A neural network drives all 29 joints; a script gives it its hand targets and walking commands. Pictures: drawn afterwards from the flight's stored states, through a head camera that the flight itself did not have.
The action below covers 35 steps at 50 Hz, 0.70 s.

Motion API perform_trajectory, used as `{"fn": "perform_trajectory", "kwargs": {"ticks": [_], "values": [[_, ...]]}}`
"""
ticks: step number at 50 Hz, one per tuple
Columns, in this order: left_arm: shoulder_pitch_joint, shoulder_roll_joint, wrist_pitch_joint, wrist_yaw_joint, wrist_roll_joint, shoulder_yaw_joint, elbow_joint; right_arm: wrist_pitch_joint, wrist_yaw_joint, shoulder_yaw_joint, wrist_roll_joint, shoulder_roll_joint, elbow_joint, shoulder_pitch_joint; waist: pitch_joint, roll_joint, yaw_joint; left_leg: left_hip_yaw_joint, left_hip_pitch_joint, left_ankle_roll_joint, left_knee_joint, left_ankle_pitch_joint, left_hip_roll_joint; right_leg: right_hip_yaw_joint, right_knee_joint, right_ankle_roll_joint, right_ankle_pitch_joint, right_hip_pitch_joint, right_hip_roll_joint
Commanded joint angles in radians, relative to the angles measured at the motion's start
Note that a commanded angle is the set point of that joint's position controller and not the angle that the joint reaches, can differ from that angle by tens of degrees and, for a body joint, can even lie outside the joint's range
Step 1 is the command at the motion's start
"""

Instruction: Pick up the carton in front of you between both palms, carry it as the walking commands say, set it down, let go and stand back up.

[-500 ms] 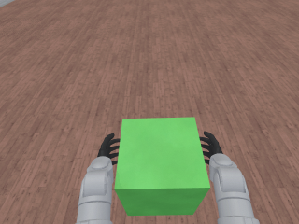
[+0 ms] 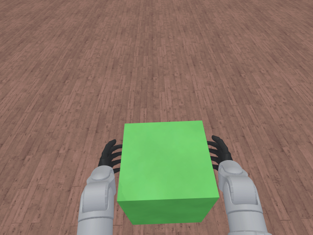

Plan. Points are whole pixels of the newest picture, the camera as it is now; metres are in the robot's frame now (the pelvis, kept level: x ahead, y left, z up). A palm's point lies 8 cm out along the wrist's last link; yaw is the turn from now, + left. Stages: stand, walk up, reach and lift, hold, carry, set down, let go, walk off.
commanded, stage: carry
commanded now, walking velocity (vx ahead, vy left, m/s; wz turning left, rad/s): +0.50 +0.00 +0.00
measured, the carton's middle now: (165, 175) +0.30 +0.00 -0.04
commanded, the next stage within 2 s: none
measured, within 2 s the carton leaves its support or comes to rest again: neither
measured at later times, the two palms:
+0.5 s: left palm (121, 113) +0.50 +0.13 +0.03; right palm (210, 107) +0.51 -0.16 +0.04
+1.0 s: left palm (124, 108) +0.53 +0.13 +0.02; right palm (210, 105) +0.53 -0.17 +0.02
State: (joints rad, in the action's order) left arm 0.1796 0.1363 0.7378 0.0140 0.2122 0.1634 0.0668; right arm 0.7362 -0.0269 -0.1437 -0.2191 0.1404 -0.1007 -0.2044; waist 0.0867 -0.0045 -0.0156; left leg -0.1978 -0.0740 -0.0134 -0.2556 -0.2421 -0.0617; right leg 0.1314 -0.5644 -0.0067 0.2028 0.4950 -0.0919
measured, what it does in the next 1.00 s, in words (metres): walks ahead: right foot, then left foot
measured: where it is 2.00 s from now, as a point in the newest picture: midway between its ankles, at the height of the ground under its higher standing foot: outside the picture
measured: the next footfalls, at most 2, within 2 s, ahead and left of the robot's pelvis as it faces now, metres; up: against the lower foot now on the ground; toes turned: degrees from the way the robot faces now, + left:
right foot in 0.08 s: +0.19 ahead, -0.13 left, +0.00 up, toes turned -8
left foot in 0.40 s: +0.28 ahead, +0.09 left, +0.00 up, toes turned -12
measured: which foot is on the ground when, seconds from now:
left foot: down 0.00-0.08, up 0.10-0.38, down 0.40-1.00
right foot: up 0.00-0.06, down 0.08-1.00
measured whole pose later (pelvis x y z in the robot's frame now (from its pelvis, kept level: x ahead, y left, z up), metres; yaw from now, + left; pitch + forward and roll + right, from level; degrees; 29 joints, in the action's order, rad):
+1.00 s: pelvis +0.24 -0.02 -0.02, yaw +0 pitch +4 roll +1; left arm 0.21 0.14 0.73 0.02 0.22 0.16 0.12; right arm 0.73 -0.02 -0.17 -0.23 0.14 -0.13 -0.21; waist 0.09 0.01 0.00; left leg -0.19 -0.34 0.02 -0.58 -0.29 -0.06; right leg 0.17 -0.53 -0.01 0.42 0.17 -0.07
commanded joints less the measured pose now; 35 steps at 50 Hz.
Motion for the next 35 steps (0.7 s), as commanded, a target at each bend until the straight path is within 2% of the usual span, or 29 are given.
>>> {"fn": "perform_trajectory", "kwargs": {"ticks": [1, 3, 4, 5, 6, 7, 8, 9, 10, 11, 13, 16, 18, 19, 20, 21, 22, 23, 25, 28, 32, 35], "values": [[0.432, 0.809, -0.029, -0.177, -0.198, -0.537, -0.015, -0.031, 0.2, 0.5, 0.19, 0.78, 0.035, -0.405, 0.158, -0.147, -0.006, 0.097, 0.055, 0.106, 0.063, 0.018, -0.205, 0.06, 0.101, 0.001, -0.088, -0.097, 0.021], [0.432, 0.814, -0.033, -0.184, -0.196, -0.512, 0.021, -0.031, 0.199, 0.482, 0.177, 0.791, 0.011, -0.415, 0.164, -0.089, 0.012, 0.018, -0.031, 0.059, -0.13, 0.069, -0.14, 0.111, 0.161, 0.007, -0.062, -0.29, 0.055], [0.442, 0.82, -0.032, -0.189, -0.194, -0.501, 0.038, -0.03, 0.201, 0.472, 0.172, 0.795, -0.006, -0.414, 0.202, -0.033, 0.023, -0.025, -0.132, 0.022, -0.299, 0.129, -0.111, 0.043, 0.165, 0.02, -0.07, -0.451, 0.0], [0.424, 0.809, -0.031, -0.191, -0.183, -0.476, 0.062, -0.026, 0.204, 0.47, 0.171, 0.8, -0.018, -0.427, 0.234, 0.172, 0.038, -0.044, -0.326, -0.03, -0.548, -0.01, -0.018, -0.27, 0.264, 0.089, -0.099, -0.582, -0.19], [0.414, 0.824, -0.038, -0.196, -0.183, -0.471, 0.085, -0.023, 0.206, 0.492, 0.18, 0.814, -0.009, -0.438, 0.26, 0.337, 0.046, 0.015, -0.532, -0.032, -0.737, -0.272, 0.046, -0.477, 0.29, 0.204, -0.297, -0.734, -0.323], [0.405, 0.847, -0.047, -0.201, -0.192, -0.473, 0.086, -0.029, 0.208, 0.511, 0.188, 0.823, 0.007, -0.444, 0.271, 0.276, 0.035, 0.107, -0.567, -0.009, -0.837, -0.334, 0.015, -0.468, 0.277, 0.221, -0.51, -0.719, -0.348], [0.409, 0.866, -0.059, -0.206, -0.203, -0.49, 0.071, -0.041, 0.212, 0.53, 0.201, 0.846, 0.014, -0.455, 0.285, 0.205, 0.033, 0.148, -0.545, 0.003, -0.851, -0.329, -0.013, -0.37, 0.248, 0.21, -0.658, -0.683, -0.327], [0.411, 0.881, -0.071, -0.21, -0.215, -0.511, 0.049, -0.057, 0.215, 0.551, 0.212, 0.867, 0.027, -0.455, 0.306, 0.127, 0.031, 0.165, -0.531, 0.01, -0.8, -0.291, -0.036, -0.295, 0.234, 0.183, -0.655, -0.67, -0.302], [0.42, 0.898, -0.084, -0.212, -0.225, -0.533, 0.027, -0.072, 0.216, 0.57, 0.222, 0.878, 0.044, -0.46, 0.307, 0.102, 0.029, 0.167, -0.507, 0.01, -0.701, -0.247, -0.05, -0.231, 0.246, 0.153, -0.645, -0.648, -0.275], [0.433, 0.909, -0.096, -0.212, -0.236, -0.555, 0.005, -0.085, 0.215, 0.592, 0.233, 0.894, 0.061, -0.461, 0.315, 0.106, 0.027, 0.145, -0.46, 0.006, -0.618, -0.208, -0.037, -0.168, 0.257, 0.132, -0.634, -0.621, -0.248], [0.446, 0.919, -0.11, -0.21, -0.254, -0.591, -0.032, -0.099, 0.211, 0.627, 0.248, 0.901, 0.092, -0.442, 0.337, 0.12, 0.023, 0.112, -0.376, -0.001, -0.492, -0.149, -0.011, -0.087, 0.249, 0.128, -0.643, -0.592, -0.214], [0.436, 0.898, -0.102, -0.201, -0.273, -0.641, -0.099, -0.089, 0.2, 0.675, 0.273, 0.876, 0.174, -0.435, 0.349, 0.156, 0.026, 0.067, -0.281, 0.0, -0.331, -0.01, 0.009, -0.011, 0.211, 0.121, -0.642, -0.56, -0.186], [0.42, 0.861, -0.075, -0.19, -0.271, -0.645, -0.126, -0.061, 0.192, 0.677, 0.277, 0.841, 0.201, -0.426, 0.34, 0.151, 0.021, 0.036, -0.183, 0.005, -0.198, 0.164, 0.005, 0.023, 0.16, 0.097, -0.531, -0.504, -0.157], [0.407, 0.832, -0.059, -0.183, -0.261, -0.63, -0.122, -0.045, 0.19, 0.662, 0.27, 0.816, 0.195, -0.418, 0.32, 0.128, 0.017, 0.031, -0.133, 0.004, -0.105, 0.287, -0.004, 0.029, 0.128, 0.068, -0.448, -0.47, -0.134], [0.394, 0.801, -0.045, -0.176, -0.245, -0.608, -0.111, -0.028, 0.188, 0.638, 0.263, 0.791, 0.176, -0.411, 0.315, 0.1, 0.016, 0.054, -0.059, 0.008, -0.09, 0.357, -0.043, 0.022, 0.096, 0.043, -0.344, -0.412, -0.122], [0.373, 0.775, -0.03, -0.17, -0.226, -0.586, -0.097, -0.012, 0.188, 0.609, 0.256, 0.762, 0.151, -0.407, 0.334, 0.036, 0.02, 0.133, 0.035, 0.023, -0.14, 0.575, -0.138, 0.025, 0.054, 0.019, -0.179, -0.333, -0.103], [0.378, 0.768, -0.014, -0.166, -0.211, -0.578, -0.079, -0.006, 0.192, 0.572, 0.232, 0.734, 0.119, -0.395, 0.346, -0.048, 0.025, 0.173, 0.073, 0.072, -0.212, 0.736, -0.197, -0.003, 0.081, -0.008, -0.079, -0.303, -0.055], [0.379, 0.755, -0.002, -0.167, -0.197, -0.556, -0.06, -0.005, 0.194, 0.533, 0.219, 0.734, 0.075, -0.376, 0.33, -0.113, 0.02, 0.197, 0.038, 0.09, -0.2, 0.683, -0.201, -0.013, 0.095, -0.015, -0.028, -0.324, -0.046], [0.41, 0.756, -0.003, -0.17, -0.181, -0.528, -0.013, -0.012, 0.2, 0.46, 0.184, 0.737, -0.001, -0.352, 0.295, -0.09, 0.018, 0.174, -0.009, 0.077, -0.21, 0.698, -0.168, -0.018, 0.08, -0.02, -0.133, -0.353, -0.058], [0.444, 0.812, -0.019, -0.182, -0.195, -0.534, 0.017, -0.028, 0.21, 0.452, 0.187, 0.781, -0.028, -0.385, 0.301, -0.057, 0.019, 0.139, -0.009, 0.069, -0.272, 0.777, -0.138, -0.017, 0.064, -0.026, -0.306, -0.355, -0.063], [0.46, 0.867, -0.031, -0.193, -0.208, -0.551, 0.028, -0.04, 0.216, 0.488, 0.205, 0.825, -0.006, -0.435, 0.334, -0.026, 0.018, 0.128, 0.01, 0.073, -0.305, 0.833, -0.128, -0.011, 0.045, -0.029, -0.371, -0.361, -0.056], [0.451, 0.877, -0.035, -0.194, -0.211, -0.556, 0.019, -0.043, 0.216, 0.518, 0.218, 0.835, 0.024, -0.447, 0.347, -0.01, 0.019, 0.122, 0.004, 0.073, -0.315, 0.818, -0.12, -0.013, 0.04, -0.027, -0.398, -0.376, -0.053]]}}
